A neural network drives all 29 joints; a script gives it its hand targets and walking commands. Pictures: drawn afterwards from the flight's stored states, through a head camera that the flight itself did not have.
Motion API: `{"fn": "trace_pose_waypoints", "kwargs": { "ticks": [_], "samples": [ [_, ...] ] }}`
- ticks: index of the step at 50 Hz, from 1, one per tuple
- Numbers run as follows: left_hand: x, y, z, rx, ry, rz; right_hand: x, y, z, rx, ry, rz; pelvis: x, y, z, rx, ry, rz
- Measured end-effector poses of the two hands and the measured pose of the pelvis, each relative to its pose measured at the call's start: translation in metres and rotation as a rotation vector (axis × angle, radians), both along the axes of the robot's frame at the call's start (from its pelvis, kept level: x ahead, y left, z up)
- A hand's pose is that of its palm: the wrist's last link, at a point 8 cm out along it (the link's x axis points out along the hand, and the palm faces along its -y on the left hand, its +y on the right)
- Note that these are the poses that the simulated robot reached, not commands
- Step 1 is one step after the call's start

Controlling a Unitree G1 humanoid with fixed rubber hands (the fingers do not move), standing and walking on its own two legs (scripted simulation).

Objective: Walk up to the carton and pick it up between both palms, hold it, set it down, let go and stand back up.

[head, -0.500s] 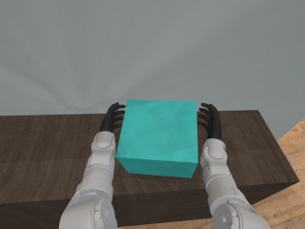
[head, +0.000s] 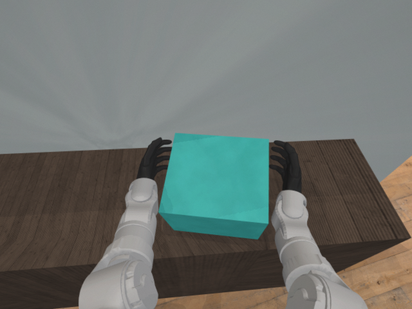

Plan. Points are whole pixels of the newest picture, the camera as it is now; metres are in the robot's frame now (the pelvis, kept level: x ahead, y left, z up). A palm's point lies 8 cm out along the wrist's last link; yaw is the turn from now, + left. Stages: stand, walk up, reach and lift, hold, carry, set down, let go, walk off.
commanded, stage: set down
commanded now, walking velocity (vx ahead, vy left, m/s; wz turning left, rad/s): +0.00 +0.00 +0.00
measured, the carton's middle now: (217, 188) +0.40 -0.01 -0.04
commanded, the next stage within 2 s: none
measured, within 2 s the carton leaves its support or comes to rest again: rests again in 1.62 s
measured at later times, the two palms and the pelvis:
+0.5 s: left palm (149, 174) +0.40 +0.14 +0.01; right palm (290, 182) +0.37 -0.15 +0.03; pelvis +0.00 +0.01 +0.00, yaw +0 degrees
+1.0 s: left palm (154, 174) +0.40 +0.13 +0.01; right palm (293, 187) +0.37 -0.16 +0.02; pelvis +0.00 +0.00 +0.00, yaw -1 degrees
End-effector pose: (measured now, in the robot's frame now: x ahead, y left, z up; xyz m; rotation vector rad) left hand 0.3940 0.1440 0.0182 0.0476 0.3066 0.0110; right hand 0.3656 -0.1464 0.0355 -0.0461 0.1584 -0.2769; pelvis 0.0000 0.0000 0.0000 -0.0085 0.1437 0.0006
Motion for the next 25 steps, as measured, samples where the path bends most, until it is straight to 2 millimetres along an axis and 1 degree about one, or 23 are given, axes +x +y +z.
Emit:
{"fn": "trace_pose_waypoints", "kwargs": {
  "ticks": [7, 13, 25],
  "samples": [
    [0.0006, 0.0012, -0.0012, -0.013, -0.001, 0.000, 0.0007, 0.0012, 0.0016, -0.016, 0.006, -0.001, -0.0025, 0.0028, -0.0001, 0.000, 0.011, -0.008],
    [0.0027, 0.0022, -0.0026, -0.011, -0.002, -0.004, 0.0033, 0.0021, 0.0020, -0.028, 0.018, -0.001, -0.0001, 0.0064, -0.0003, 0.000, 0.015, -0.010],
    [0.0032, -0.0011, -0.0041, -0.003, -0.026, -0.011, 0.0038, -0.0025, -0.0039, -0.027, 0.021, 0.004, 0.0042, 0.0064, -0.0009, -0.003, 0.020, -0.006]
  ]
}}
